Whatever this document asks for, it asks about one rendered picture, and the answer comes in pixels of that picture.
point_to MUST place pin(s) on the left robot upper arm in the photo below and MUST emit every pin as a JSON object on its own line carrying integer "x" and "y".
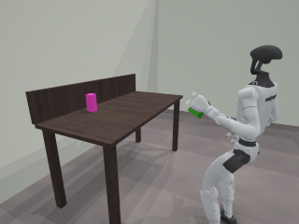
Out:
{"x": 248, "y": 98}

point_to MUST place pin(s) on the robot left forearm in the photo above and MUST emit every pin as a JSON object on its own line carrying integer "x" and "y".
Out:
{"x": 235, "y": 127}

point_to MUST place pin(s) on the right robot upper arm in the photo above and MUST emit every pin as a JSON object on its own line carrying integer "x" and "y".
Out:
{"x": 274, "y": 112}

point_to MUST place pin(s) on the table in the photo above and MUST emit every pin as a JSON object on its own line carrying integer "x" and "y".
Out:
{"x": 121, "y": 111}

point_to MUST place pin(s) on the robot left hand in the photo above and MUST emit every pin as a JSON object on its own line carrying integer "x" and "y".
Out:
{"x": 199, "y": 104}

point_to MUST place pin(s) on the sponge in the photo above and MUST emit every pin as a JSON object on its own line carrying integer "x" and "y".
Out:
{"x": 197, "y": 114}

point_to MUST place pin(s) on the robot right hand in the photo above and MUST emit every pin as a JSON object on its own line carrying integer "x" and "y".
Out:
{"x": 236, "y": 137}

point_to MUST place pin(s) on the robot torso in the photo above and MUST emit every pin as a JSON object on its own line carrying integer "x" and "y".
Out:
{"x": 266, "y": 99}

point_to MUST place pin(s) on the left robot shin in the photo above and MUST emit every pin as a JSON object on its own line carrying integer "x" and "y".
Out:
{"x": 211, "y": 207}

